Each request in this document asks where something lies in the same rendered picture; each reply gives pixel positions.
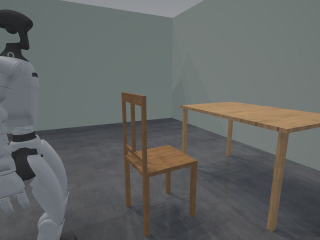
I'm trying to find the humanoid robot torso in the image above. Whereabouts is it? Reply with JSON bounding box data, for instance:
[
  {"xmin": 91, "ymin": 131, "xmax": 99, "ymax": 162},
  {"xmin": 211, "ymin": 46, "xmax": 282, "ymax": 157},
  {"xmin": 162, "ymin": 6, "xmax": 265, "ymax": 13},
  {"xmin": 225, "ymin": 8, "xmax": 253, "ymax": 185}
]
[{"xmin": 0, "ymin": 52, "xmax": 42, "ymax": 162}]

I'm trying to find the right robot upper arm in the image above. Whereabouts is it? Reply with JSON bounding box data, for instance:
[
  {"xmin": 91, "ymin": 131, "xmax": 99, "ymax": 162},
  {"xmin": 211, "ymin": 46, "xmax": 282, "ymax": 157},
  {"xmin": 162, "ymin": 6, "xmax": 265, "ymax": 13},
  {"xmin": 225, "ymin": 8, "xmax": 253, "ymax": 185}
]
[{"xmin": 0, "ymin": 56, "xmax": 22, "ymax": 123}]

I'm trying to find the chair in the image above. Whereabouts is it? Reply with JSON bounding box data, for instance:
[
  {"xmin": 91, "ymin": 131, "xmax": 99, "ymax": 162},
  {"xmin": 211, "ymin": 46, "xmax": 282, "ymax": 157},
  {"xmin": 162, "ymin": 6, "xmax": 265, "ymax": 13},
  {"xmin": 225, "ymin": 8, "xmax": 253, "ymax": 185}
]
[{"xmin": 121, "ymin": 92, "xmax": 198, "ymax": 237}]

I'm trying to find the right robot hand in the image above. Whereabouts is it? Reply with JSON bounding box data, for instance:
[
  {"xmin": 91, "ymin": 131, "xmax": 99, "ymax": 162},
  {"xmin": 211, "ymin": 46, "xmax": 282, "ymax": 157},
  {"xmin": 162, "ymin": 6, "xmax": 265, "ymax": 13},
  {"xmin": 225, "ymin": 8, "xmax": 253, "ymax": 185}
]
[{"xmin": 0, "ymin": 172, "xmax": 30, "ymax": 215}]

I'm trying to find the robot right forearm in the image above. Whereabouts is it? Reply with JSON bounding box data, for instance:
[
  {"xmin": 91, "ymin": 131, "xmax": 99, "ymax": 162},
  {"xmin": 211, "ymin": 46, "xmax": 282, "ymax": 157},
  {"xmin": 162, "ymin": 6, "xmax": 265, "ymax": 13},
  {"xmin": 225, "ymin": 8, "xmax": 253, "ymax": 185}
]
[{"xmin": 0, "ymin": 112, "xmax": 17, "ymax": 176}]

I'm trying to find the robot right shin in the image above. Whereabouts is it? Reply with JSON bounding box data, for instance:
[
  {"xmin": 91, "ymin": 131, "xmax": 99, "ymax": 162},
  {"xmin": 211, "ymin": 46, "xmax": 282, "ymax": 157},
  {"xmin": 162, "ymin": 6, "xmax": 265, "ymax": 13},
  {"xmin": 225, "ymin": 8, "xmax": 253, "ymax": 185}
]
[{"xmin": 37, "ymin": 219, "xmax": 65, "ymax": 240}]

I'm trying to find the table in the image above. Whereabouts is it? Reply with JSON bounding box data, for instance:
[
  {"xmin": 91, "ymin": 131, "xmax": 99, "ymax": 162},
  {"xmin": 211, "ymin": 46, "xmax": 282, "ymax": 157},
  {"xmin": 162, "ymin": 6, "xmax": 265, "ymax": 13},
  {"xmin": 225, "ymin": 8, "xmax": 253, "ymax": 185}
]
[{"xmin": 180, "ymin": 102, "xmax": 320, "ymax": 232}]

